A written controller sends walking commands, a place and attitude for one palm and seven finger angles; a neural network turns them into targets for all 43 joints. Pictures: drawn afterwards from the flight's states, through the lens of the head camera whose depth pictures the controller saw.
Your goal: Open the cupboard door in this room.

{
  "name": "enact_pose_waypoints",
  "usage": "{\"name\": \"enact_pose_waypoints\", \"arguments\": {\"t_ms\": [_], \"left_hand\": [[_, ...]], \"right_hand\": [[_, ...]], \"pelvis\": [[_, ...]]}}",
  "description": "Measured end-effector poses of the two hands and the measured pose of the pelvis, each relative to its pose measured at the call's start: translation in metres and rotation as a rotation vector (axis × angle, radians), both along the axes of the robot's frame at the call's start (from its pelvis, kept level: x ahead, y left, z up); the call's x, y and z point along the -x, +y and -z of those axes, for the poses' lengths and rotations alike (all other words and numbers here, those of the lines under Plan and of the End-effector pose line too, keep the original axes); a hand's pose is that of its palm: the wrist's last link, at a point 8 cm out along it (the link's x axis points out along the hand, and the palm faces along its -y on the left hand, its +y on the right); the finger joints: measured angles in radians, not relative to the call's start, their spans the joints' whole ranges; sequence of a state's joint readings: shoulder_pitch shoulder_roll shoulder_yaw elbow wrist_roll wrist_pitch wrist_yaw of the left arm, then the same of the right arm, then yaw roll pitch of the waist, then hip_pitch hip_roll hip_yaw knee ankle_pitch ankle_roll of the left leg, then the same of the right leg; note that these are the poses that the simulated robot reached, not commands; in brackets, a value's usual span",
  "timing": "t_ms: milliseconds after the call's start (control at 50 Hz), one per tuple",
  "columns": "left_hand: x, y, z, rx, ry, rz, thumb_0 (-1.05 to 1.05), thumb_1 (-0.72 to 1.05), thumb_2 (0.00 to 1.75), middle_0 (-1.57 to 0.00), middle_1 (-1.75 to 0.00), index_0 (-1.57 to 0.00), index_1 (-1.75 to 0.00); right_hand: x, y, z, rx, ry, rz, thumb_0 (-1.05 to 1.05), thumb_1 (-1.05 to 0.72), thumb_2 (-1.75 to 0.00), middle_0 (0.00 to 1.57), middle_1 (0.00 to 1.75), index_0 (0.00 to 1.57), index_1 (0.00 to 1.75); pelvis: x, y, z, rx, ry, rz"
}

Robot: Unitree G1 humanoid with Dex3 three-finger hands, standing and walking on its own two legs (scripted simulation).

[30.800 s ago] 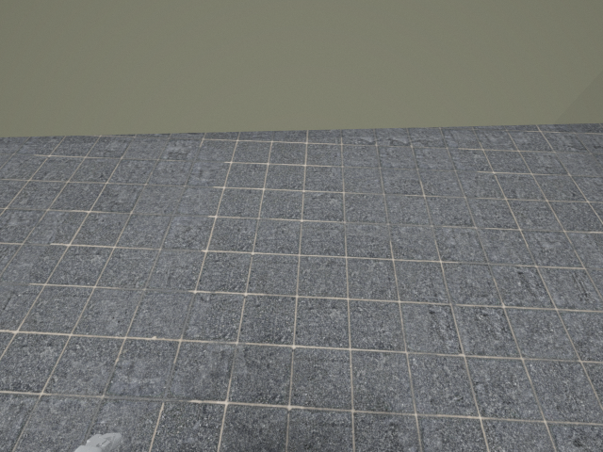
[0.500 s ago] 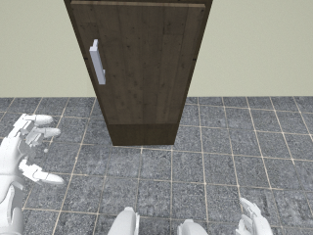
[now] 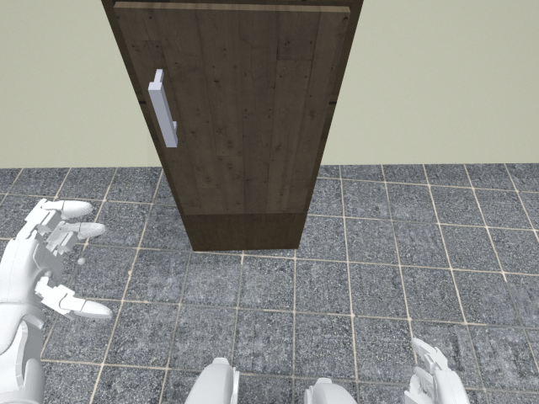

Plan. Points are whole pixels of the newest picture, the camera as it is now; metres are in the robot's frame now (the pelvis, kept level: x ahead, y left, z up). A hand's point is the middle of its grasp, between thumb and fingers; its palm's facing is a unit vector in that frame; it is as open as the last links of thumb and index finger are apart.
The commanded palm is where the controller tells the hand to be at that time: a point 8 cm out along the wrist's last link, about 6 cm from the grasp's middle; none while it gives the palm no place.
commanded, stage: move the hooked fingers beside the handle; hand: left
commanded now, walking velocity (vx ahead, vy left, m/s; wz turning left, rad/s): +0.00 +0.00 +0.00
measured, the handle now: (165, 110) +0.60 +0.24 +0.04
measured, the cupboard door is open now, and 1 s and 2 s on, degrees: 0 0 0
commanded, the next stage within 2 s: none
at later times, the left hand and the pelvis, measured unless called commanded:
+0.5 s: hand (99, 216) +0.36 +0.28 +0.04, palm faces +0.10 -0.99 -0.03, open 14.0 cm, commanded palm +0.34 +0.32 +0.05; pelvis +0.00 +0.00 -0.01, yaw -1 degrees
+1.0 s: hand (109, 179) +0.43 +0.29 +0.04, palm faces +0.10 -0.99 +0.00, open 14.0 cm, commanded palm +0.42 +0.33 +0.04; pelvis -0.01 +0.01 -0.02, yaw -2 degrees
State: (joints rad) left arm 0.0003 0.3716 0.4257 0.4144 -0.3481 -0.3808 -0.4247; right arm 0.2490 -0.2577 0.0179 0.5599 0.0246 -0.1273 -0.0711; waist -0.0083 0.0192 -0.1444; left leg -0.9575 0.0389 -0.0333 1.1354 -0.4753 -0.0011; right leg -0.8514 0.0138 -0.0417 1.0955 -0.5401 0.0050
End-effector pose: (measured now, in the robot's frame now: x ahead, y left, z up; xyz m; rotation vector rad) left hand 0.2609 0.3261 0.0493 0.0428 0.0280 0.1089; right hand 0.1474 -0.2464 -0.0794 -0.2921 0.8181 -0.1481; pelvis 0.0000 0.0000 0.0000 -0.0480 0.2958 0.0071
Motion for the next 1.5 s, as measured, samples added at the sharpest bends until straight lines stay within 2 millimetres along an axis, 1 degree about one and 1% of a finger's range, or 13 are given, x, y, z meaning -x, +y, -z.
{"name": "enact_pose_waypoints", "arguments": {"t_ms": [140, 200, 280, 420, 580, 660, 720, 960, 1120, 1360, 1500], "left_hand": [[-0.004, 0.000, 0.002, 0.001, -0.007, -0.003, -0.02, -0.50, 0.30, -0.30, -1.20, -0.30, -1.20], [-0.014, 0.003, 0.005, 0.011, -0.010, -0.015, -0.02, -0.50, 0.30, -0.30, -1.20, -0.30, -1.20], [-0.031, 0.005, 0.006, 0.016, -0.014, -0.006, -0.02, -0.50, 0.30, -0.30, -1.20, -0.30, -1.20], [-0.060, 0.002, 0.002, 0.023, -0.008, 0.019, -0.02, -0.50, 0.30, -0.30, -1.20, -0.30, -1.20], [-0.082, 0.003, 0.004, 0.019, -0.006, 0.002, -0.02, -0.50, 0.30, -0.30, -1.20, -0.30, -1.20], [-0.094, 0.008, 0.009, 0.026, 0.001, -0.010, -0.02, -0.50, 0.30, -0.30, -1.20, -0.30, -1.20], [-0.104, 0.010, 0.010, 0.023, -0.008, -0.006, -0.02, -0.50, 0.30, -0.30, -1.20, -0.30, -1.20], [-0.139, 0.014, 0.010, 0.036, -0.018, 0.010, -0.02, -0.50, 0.30, -0.30, -1.20, -0.29, -1.20], [-0.163, 0.015, 0.014, 0.035, -0.009, 0.003, -0.02, -0.50, 0.30, -0.30, -1.20, -0.30, -1.20], [-0.203, 0.013, 0.015, 0.039, 0.002, 0.005, -0.02, -0.50, 0.30, -0.30, -1.20, -0.30, -1.20], [-0.224, 0.009, 0.011, 0.030, -0.005, 0.014, -0.02, -0.50, 0.30, -0.30, -1.20, -0.29, -1.20]], "right_hand": [[-0.004, -0.001, 0.001, 0.006, -0.003, -0.009, 0.01, -0.91, -0.90, 0.21, 0.30, 0.21, 0.30], [-0.003, -0.003, 0.005, 0.017, 0.009, -0.011, 0.01, -0.91, -0.90, 0.21, 0.30, 0.21, 0.30], [0.003, -0.007, 0.008, 0.031, 0.032, 0.001, 0.01, -0.91, -0.90, 0.21, 0.30, 0.21, 0.30], [0.024, -0.012, 0.011, 0.034, 0.086, 0.045, 0.01, -0.91, -0.90, 0.21, 0.30, 0.21, 0.30], [0.053, -0.017, 0.016, 0.039, 0.176, 0.090, 0.01, -0.91, -0.90, 0.21, 0.30, 0.21, 0.30], [0.066, -0.018, 0.020, 0.049, 0.223, 0.108, 0.01, -0.91, -0.90, 0.21, 0.30, 0.21, 0.30], [0.074, -0.019, 0.022, 0.057, 0.253, 0.121, 0.01, -0.91, -0.90, 0.21, 0.30, 0.21, 0.30], [0.097, -0.016, 0.027, 0.067, 0.339, 0.152, 0.01, -0.91, -0.90, 0.21, 0.30, 0.21, 0.30], [0.110, -0.013, 0.031, 0.078, 0.393, 0.161, 0.00, -0.91, -0.90, 0.21, 0.30, 0.21, 0.30], [0.139, -0.012, 0.036, 0.091, 0.494, 0.194, 0.00, -0.91, -0.90, 0.21, 0.30, 0.21, 0.30], [0.156, -0.010, 0.038, 0.090, 0.555, 0.218, 0.00, -0.91, -0.90, 0.21, 0.30, 0.21, 0.30]], "pelvis": [[0.000, -0.001, 0.002, 0.000, 0.004, -0.002], [0.001, -0.002, 0.004, 0.002, 0.007, -0.004], [0.003, -0.003, 0.007, 0.004, 0.014, -0.003], [0.003, -0.001, 0.006, 0.003, 0.027, 0.008], [0.003, 0.001, 0.006, 0.002, 0.042, 0.019], [0.004, 0.002, 0.008, 0.004, 0.052, 0.022], [0.004, 0.004, 0.010, 0.007, 0.060, 0.023], [0.007, 0.010, 0.015, 0.017, 0.090, 0.031], [0.010, 0.013, 0.020, 0.025, 0.115, 0.031], [0.012, 0.015, 0.028, 0.035, 0.158, 0.036], [0.011, 0.015, 0.032, 0.042, 0.181, 0.039]]}}
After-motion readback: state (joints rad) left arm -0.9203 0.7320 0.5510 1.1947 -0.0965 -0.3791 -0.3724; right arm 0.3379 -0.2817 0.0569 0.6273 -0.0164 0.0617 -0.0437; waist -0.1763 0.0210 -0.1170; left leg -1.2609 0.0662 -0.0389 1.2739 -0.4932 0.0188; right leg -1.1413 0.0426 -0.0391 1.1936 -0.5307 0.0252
